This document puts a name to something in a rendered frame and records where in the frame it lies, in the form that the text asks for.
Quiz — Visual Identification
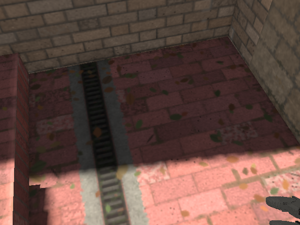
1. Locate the robot right hand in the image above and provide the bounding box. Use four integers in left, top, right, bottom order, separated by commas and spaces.
265, 196, 300, 225

